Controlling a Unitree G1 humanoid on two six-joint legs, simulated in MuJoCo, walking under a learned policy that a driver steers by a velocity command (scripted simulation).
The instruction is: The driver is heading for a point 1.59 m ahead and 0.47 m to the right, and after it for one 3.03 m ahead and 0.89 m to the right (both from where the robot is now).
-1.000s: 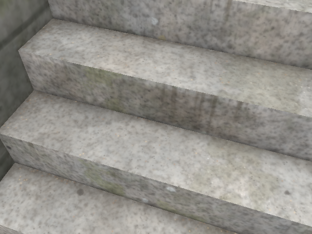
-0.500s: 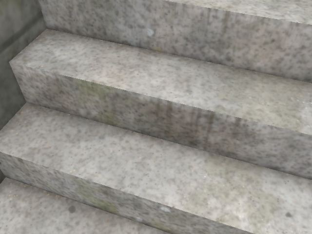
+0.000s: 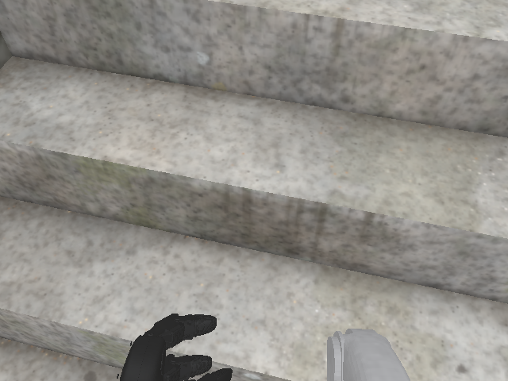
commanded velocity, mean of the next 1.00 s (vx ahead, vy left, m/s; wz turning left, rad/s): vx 0.50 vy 0.00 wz -0.21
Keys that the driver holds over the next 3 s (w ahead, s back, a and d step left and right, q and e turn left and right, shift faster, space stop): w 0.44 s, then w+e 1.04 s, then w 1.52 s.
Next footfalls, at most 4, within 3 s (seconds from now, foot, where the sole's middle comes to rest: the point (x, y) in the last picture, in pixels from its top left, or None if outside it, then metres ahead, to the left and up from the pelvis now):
0.08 right None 0.18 -0.12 -0.59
0.66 left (195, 298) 0.51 0.12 -0.39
1.10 right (331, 160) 0.67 -0.14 -0.19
1.54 left None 0.97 -0.01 0.01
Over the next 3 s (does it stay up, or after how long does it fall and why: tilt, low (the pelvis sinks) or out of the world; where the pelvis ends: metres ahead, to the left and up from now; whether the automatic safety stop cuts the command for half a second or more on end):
stays up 1.33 -0.38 1.18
